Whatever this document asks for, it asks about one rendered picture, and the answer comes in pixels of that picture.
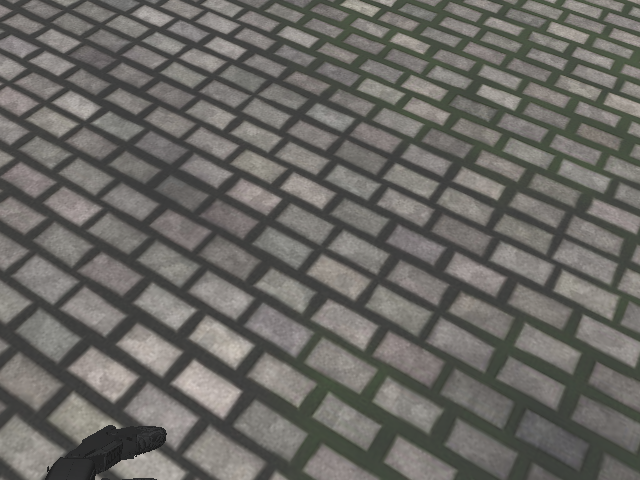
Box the left robot hand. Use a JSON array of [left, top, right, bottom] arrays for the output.
[[45, 425, 167, 480]]

